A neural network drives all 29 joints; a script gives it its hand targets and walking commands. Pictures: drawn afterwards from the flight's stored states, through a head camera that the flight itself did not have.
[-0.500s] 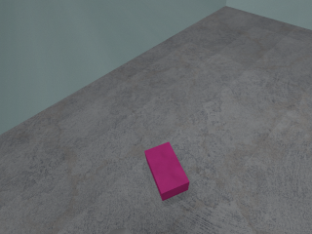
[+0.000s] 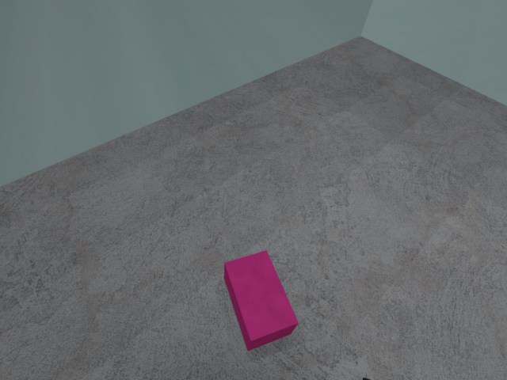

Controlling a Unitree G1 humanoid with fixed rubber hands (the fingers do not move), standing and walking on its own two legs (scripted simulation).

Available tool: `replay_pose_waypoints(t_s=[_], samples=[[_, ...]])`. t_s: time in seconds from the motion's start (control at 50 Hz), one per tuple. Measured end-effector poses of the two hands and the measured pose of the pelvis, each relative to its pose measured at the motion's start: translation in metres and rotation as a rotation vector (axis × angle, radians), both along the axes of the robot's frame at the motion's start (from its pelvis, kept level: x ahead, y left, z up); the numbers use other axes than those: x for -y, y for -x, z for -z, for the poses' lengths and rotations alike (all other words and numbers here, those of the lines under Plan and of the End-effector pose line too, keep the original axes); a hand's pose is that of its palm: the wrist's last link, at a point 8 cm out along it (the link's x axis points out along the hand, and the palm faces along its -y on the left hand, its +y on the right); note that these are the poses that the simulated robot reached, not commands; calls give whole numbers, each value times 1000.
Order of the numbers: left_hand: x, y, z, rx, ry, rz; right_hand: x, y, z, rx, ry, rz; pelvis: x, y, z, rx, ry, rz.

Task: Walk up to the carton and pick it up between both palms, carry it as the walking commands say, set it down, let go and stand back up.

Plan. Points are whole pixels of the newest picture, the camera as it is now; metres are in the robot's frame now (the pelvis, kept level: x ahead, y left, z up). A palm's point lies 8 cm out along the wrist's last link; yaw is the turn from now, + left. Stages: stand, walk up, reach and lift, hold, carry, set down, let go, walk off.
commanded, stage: walk up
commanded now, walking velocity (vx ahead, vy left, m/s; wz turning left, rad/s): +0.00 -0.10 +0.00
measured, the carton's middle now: (257, 298) +0.49 -0.08 -0.70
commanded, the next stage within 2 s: none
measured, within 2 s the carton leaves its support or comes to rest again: neither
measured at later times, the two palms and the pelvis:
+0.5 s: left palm out of the picture +0.04 +0.17 -0.14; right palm out of the picture -0.01 -0.30 -0.15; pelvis -0.01 -0.06 +0.00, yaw +0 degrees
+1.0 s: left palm out of the picture +0.00 +0.07 -0.13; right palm out of the picture +0.05 -0.47 -0.13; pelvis +0.00 -0.19 +0.00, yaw +10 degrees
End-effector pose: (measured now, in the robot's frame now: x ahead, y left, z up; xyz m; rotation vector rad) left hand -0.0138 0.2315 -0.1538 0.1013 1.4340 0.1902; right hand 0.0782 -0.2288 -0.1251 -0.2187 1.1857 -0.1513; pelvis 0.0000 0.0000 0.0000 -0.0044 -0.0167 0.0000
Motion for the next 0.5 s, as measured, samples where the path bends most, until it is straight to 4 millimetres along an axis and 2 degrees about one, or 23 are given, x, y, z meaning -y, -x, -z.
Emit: replay_pose_waypoints(t_s=[0.06,0.12,0.2,0.26,0.34,0.42,0.5], samples=[[-4,-21,-1,29,-18,21,11,11,0,0,19,44,5,2,0,-9,5,9],[-5,-40,-4,64,-37,54,32,29,-1,-25,48,80,16,7,1,-14,10,18],[9,-60,-13,132,-69,107,57,50,11,-73,28,92,33,12,4,-6,-5,17],[28,-60,-17,165,-92,110,69,64,24,-110,-18,96,47,14,8,4,-20,19],[50,-53,-29,162,-83,108,72,76,23,-147,-56,92,57,14,-2,6,-24,20],[60,-53,-30,175,-76,98,74,84,22,-166,-55,95,62,14,-4,3,-17,13],[63,-50,-19,167,-56,83,72,89,24,-167,-39,104,62,14,1,8,6,-6]])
